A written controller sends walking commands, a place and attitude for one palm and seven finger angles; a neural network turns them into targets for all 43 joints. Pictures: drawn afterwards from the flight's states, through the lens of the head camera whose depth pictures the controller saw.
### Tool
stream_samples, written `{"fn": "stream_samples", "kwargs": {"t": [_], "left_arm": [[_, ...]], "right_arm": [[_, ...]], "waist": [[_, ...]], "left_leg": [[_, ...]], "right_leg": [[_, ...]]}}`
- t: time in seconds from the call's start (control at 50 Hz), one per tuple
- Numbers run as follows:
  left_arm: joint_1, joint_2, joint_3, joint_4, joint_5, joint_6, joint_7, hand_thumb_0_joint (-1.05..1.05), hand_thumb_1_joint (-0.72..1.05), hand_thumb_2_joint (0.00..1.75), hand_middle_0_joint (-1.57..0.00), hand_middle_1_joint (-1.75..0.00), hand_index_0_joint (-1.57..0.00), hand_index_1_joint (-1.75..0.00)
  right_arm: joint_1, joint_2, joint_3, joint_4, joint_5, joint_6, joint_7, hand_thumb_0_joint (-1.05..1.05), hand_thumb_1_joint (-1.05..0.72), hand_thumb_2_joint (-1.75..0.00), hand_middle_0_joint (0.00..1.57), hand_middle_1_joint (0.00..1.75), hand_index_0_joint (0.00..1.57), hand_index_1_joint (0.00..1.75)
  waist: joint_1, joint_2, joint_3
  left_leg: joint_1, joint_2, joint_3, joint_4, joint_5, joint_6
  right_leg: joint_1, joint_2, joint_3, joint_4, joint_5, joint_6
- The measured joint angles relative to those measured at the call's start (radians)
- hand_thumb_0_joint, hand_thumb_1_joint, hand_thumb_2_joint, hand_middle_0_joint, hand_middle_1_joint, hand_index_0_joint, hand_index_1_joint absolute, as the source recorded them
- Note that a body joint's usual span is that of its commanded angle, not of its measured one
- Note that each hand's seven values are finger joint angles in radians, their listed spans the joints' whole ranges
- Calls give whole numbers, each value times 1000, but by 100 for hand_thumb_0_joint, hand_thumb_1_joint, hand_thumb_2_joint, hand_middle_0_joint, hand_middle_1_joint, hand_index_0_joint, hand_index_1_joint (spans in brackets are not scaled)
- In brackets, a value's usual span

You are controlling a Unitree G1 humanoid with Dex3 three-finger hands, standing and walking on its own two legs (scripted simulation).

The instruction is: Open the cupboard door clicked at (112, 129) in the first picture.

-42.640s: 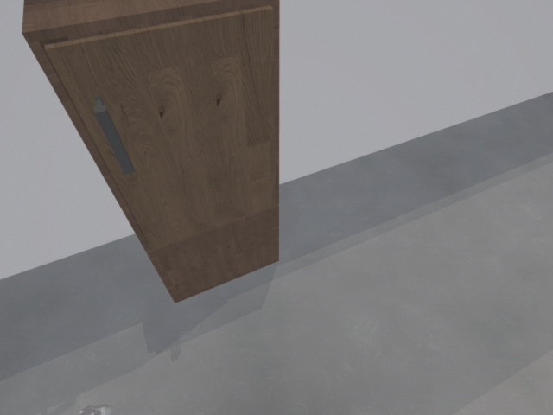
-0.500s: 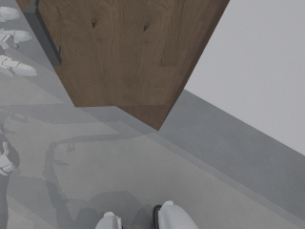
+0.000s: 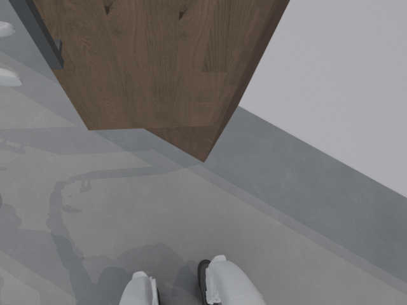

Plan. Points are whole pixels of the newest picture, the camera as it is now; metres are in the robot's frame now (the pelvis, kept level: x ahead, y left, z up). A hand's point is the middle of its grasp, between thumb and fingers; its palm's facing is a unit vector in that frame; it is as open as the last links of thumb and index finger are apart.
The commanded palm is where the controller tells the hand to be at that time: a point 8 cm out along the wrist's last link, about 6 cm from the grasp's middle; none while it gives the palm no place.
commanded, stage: slide the fingers in behind the handle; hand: left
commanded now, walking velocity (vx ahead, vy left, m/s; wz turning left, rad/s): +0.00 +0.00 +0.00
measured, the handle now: (40, 21) +0.58 +0.21 +0.11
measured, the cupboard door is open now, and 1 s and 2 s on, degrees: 36 36 35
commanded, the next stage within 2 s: close the thumb around the handle in 1.70 s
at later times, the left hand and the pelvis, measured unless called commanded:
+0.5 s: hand (3, 41) +0.55 +0.25 +0.11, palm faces -0.01 -1.00 +0.00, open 13.9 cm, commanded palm +0.53 +0.29 +0.11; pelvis +0.01 +0.01 +0.00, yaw +0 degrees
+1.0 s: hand (13, 48) +0.53 +0.24 +0.11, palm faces +0.04 -1.00 +0.00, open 14.7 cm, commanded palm +0.52 +0.25 +0.11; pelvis +0.01 +0.00 +0.01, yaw +2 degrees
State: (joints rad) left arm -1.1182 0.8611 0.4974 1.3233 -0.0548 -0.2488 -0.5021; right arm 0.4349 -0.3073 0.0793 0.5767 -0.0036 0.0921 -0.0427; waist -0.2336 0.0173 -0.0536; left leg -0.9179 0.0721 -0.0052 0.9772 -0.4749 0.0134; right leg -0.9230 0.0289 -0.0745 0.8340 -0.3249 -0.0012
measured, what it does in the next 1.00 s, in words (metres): stands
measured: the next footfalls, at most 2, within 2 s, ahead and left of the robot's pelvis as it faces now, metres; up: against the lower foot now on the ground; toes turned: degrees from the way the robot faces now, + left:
none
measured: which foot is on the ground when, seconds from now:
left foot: down 0.00-1.00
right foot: down 0.00-1.00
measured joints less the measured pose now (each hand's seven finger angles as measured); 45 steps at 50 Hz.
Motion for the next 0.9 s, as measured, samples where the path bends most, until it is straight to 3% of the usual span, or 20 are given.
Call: {"fn": "stream_samples", "kwargs": {"t": [0.2,0.44,0.62,0.9], "left_arm": [[-5,24,10,-5,13,-2,13,-1,-50,30,-30,-120,-30,-120],[52,-89,-13,-67,-13,1,56,-1,-50,30,-30,-120,-30,-121],[77,-126,-27,-77,-14,-13,97,-1,-50,30,-30,-120,-28,-120],[113,-211,-81,-122,-57,-31,143,-1,-50,30,-30,-120,-19,-116]], "right_arm": [[27,13,8,2,-4,-2,5,0,-91,-89,20,30,20,29],[42,29,-5,7,-16,7,32,0,-91,-89,20,30,21,30],[20,30,-12,0,-14,8,38,0,-91,-89,20,30,21,30],[1,28,-33,30,-15,0,41,0,-91,-89,20,30,20,29]], "waist": [[-13,3,4],[3,11,-24],[17,11,-27],[51,9,-28]], "left_leg": [[-21,0,9,10,-2,8],[18,-7,14,-12,-10,14],[44,-10,14,-18,-15,14],[73,-16,-2,-33,-10,5]], "right_leg": [[-21,0,10,2,6,8],[18,-5,15,-19,-2,17],[42,-7,15,-19,-11,16],[73,-14,0,-22,-20,9]]}}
